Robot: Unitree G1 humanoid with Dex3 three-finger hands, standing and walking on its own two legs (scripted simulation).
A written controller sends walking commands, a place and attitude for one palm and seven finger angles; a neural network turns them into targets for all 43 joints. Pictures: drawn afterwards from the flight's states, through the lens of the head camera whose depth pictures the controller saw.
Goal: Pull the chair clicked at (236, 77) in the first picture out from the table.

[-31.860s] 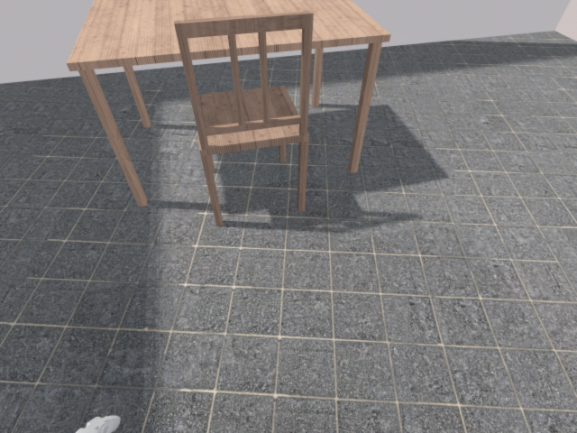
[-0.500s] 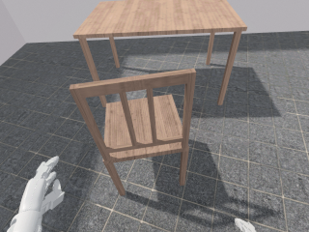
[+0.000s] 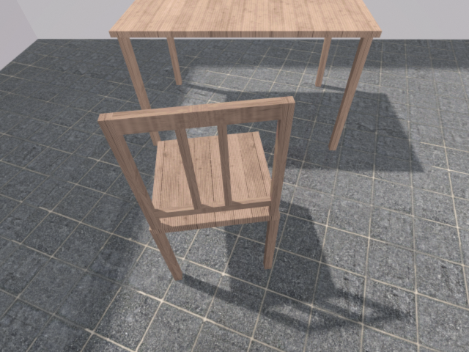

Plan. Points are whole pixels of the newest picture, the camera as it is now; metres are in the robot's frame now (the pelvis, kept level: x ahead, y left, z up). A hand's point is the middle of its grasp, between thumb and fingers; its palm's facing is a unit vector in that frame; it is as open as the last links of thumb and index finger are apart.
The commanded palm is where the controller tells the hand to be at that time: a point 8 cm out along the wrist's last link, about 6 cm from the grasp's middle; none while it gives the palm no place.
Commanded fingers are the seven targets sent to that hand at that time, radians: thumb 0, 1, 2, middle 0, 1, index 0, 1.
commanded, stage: let the arm hang, fingers relaxed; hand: left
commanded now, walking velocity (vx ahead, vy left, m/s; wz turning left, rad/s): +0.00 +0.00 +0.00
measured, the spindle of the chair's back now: (190, 172) +0.55 +0.16 -0.09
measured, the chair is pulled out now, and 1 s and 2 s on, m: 0.60 0.60 0.60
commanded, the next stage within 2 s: look to check the result in 0.48 s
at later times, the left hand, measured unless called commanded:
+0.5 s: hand out of the picture -0.01 +0.14 -0.17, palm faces +0.04 -0.99 -0.16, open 7.3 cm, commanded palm none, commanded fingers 0.00 0.90 0.90 -0.20 -0.30 -0.20 -0.30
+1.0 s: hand out of the picture -0.01 +0.14 -0.17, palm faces +0.05 -0.99 -0.16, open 7.4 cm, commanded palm none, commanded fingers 0.00 0.90 0.90 -0.20 -0.30 -0.20 -0.30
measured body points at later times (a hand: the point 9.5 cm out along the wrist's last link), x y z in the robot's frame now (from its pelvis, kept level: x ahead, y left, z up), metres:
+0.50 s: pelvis +0.00 -0.01 +0.00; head +0.01 -0.02 +0.45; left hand -0.01 +0.19 -0.16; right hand -0.03 -0.21 -0.17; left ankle +0.04 +0.12 -0.74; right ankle -0.01 -0.09 -0.74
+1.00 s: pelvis +0.01 -0.01 +0.00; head +0.02 -0.02 +0.45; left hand -0.01 +0.19 -0.16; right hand -0.02 -0.21 -0.16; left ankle +0.04 +0.12 -0.74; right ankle -0.01 -0.09 -0.74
